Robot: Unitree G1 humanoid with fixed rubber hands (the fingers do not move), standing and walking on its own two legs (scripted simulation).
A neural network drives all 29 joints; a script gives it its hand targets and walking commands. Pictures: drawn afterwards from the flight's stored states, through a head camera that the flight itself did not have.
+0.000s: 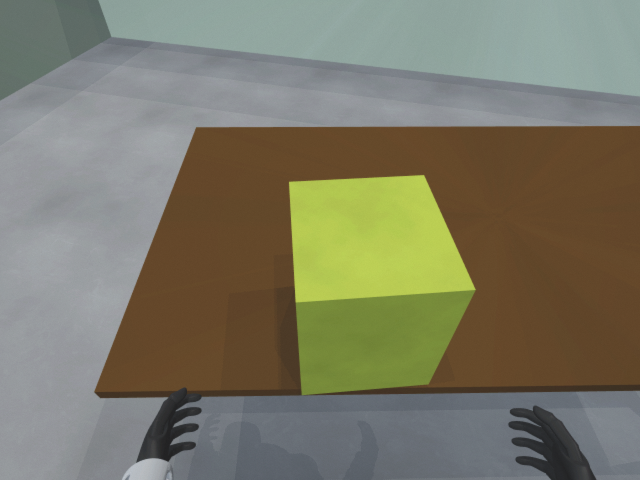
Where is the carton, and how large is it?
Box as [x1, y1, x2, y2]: [289, 175, 475, 394]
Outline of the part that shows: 423,175 289,182 295,299 302,394 428,383 475,289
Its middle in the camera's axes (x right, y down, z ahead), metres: +0.06 +0.07 +0.59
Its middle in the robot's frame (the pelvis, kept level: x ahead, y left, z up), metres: +0.39 -0.02 +0.00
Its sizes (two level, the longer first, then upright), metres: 0.210 0.200 0.250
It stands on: a table, 0.66 m high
